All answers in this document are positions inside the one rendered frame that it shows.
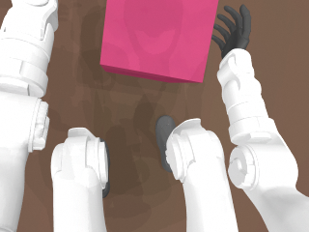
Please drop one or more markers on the right robot forearm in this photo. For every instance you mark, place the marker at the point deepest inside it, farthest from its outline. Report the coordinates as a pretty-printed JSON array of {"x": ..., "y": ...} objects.
[{"x": 241, "y": 93}]

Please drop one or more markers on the robot right thigh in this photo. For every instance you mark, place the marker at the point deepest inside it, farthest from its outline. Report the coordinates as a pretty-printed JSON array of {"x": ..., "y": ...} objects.
[{"x": 208, "y": 198}]

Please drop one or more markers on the left robot forearm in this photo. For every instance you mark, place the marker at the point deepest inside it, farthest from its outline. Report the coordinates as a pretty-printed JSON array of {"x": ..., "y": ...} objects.
[{"x": 26, "y": 41}]

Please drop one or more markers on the right robot upper arm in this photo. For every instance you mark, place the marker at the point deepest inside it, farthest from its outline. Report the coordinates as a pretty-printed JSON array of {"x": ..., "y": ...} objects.
[{"x": 267, "y": 173}]

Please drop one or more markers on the left robot upper arm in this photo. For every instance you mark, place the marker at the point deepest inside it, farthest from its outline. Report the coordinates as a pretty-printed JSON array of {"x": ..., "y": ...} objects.
[{"x": 23, "y": 128}]

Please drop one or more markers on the left robot foot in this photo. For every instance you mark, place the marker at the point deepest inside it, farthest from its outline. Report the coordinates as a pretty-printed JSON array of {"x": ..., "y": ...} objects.
[{"x": 106, "y": 190}]

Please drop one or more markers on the carton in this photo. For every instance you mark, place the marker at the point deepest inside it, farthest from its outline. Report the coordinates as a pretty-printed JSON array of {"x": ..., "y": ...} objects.
[{"x": 162, "y": 40}]

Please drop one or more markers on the right robot hand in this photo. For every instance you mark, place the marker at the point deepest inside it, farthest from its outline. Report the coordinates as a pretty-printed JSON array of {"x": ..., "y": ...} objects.
[{"x": 239, "y": 33}]

